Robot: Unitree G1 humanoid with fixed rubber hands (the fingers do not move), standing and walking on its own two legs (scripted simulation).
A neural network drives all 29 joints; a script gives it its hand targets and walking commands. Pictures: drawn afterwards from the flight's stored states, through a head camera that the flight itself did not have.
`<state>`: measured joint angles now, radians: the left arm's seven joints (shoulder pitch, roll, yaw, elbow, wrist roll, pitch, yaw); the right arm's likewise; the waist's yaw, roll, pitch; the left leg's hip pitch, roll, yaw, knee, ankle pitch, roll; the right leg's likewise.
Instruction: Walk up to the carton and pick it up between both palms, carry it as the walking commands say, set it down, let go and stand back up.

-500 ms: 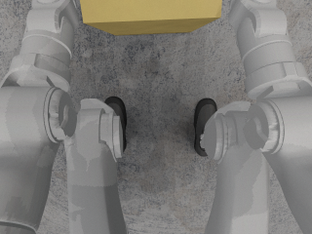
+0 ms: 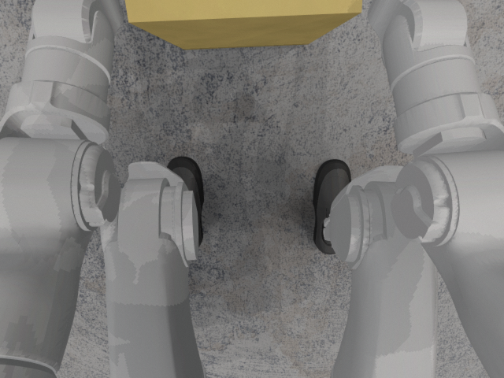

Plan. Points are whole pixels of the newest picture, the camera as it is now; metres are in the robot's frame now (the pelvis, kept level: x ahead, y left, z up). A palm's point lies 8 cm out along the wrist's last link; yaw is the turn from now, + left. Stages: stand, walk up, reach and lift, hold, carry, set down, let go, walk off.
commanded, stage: reach and lift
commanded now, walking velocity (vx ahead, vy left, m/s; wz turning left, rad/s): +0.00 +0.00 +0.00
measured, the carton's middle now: out of the picture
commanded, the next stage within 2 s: none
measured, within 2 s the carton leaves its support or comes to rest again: neither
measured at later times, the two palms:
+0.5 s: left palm out of the picture +0.56 +0.21 -0.15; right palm out of the picture +0.57 -0.10 -0.12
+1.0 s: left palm out of the picture +0.56 +0.20 -0.08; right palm out of the picture +0.56 -0.10 -0.07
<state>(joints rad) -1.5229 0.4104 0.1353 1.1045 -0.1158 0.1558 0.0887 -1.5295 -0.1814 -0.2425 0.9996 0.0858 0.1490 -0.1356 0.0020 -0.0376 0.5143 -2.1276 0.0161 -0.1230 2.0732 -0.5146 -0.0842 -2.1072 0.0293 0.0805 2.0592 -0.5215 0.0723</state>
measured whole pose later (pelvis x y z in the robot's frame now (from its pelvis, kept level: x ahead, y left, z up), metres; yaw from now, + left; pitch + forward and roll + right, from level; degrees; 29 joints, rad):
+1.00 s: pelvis -0.02 +0.00 +0.01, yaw +1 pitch +25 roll -1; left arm -1.53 0.35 0.27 0.84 -0.04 0.43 0.11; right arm -1.49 -0.11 -0.41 0.69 0.02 0.40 -0.15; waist 0.00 -0.04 0.52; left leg -1.98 0.00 -0.12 2.04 -0.49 -0.09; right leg -1.96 0.03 0.08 2.04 -0.51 0.07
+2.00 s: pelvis -0.03 -0.01 +0.11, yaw +4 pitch +17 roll -1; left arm -1.38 0.26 0.29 0.74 -0.01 0.49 0.12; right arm -1.32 -0.06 -0.43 0.60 -0.05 0.45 -0.11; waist 0.00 -0.04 0.52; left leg -1.57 -0.02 -0.12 1.71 -0.43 -0.09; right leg -1.54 0.03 0.08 1.72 -0.48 0.07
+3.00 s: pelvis +0.02 -0.01 +0.25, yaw +3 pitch +20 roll -1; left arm -0.93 0.06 0.34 0.74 0.13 0.49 0.10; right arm -0.85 0.10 -0.50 0.57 -0.18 0.47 -0.03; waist 0.00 -0.04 0.04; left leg -1.21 -0.02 -0.13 1.20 -0.36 -0.08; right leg -1.18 0.03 0.08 1.21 -0.38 0.07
